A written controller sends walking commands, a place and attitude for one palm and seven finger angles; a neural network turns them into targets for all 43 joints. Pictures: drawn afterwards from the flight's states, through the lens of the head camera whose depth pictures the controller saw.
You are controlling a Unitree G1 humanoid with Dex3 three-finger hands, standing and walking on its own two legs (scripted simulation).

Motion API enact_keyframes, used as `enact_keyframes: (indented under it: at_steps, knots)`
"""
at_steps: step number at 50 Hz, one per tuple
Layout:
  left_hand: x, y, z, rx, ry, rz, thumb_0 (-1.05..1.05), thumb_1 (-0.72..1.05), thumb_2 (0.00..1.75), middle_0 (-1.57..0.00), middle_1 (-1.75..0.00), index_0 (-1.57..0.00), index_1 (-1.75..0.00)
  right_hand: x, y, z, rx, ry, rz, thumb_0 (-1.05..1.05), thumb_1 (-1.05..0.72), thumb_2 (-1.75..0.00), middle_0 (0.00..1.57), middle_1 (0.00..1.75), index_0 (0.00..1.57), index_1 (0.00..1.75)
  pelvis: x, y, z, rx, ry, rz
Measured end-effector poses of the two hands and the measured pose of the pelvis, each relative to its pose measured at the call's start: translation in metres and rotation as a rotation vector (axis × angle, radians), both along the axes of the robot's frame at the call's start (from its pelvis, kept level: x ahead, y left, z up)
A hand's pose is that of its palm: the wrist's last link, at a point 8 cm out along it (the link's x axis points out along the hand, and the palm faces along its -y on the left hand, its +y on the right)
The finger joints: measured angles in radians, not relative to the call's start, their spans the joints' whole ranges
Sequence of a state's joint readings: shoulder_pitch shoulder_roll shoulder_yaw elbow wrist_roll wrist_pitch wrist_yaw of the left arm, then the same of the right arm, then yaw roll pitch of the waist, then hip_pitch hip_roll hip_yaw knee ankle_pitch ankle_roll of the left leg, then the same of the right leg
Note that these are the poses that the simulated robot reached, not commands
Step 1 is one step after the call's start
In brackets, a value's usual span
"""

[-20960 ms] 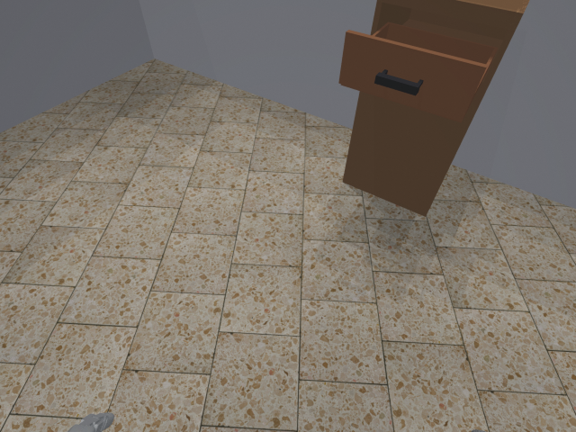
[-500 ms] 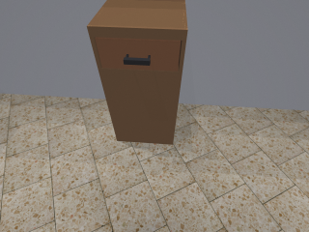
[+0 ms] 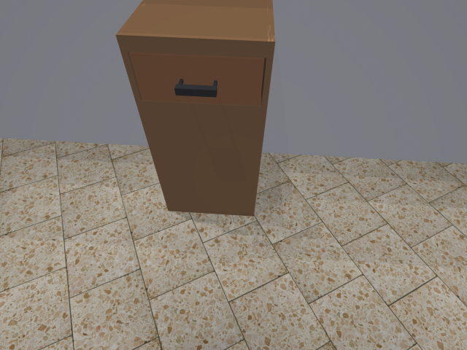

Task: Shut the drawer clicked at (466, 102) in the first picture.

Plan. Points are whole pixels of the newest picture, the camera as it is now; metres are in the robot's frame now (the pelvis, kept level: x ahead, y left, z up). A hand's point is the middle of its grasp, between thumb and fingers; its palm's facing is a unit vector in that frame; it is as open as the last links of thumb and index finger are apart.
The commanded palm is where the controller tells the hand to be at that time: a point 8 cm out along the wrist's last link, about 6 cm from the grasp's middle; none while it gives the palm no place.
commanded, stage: look to check the result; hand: left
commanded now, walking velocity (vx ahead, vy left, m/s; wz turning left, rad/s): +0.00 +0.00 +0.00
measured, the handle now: (197, 86) +0.82 +0.16 -0.01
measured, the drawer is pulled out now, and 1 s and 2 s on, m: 0.00 0.00 0.00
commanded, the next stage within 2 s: stand and wait in 0.36 s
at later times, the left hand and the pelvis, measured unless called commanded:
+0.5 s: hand out of the picture -0.01 +0.16 -0.18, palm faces +0.04 -0.98 -0.17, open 7.4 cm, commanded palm none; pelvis +0.01 +0.00 +0.00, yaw +0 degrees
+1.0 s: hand out of the picture +0.00 +0.17 -0.17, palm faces +0.03 -0.98 -0.19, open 7.4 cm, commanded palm none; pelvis +0.01 +0.00 +0.00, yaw -1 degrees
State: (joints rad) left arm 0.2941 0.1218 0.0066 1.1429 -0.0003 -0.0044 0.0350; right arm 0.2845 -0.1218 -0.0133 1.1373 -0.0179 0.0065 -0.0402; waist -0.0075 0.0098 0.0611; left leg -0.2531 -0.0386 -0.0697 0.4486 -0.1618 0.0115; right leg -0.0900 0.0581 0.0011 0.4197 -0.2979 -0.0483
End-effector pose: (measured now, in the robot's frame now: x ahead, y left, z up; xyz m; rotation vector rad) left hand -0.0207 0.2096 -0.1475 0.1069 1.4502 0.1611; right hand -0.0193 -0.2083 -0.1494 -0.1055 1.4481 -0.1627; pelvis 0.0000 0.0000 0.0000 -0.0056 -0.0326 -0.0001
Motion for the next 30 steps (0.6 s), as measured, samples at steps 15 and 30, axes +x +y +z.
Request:
enact_keyframes:
  at_steps: [15, 30]
  knots:
    - [-0.003, -0.002, 0.0, -0.003, 0.021, 0.007, 0.0, 0.9, 0.9, -0.2, -0.3, -0.2, -0.3, 0.012, -0.003, 0.0, -0.009, -0.014, 0.001, 0.0, -0.91, -0.9, 0.19, 0.3, 0.19, 0.3, 0.006, 0.0, 0.0, 0.003, -0.001, -0.006]
    - [0.01, 0.003, 0.002, 0.012, -0.005, -0.004, 0.0, 0.9, 0.9, -0.2, -0.3, -0.2, -0.3, 0.02, -0.008, 0.001, -0.015, -0.029, 0.003, 0.0, -0.9, -0.9, 0.19, 0.3, 0.19, 0.3, 0.009, -0.001, 0.001, 0.006, 0.0, -0.009]
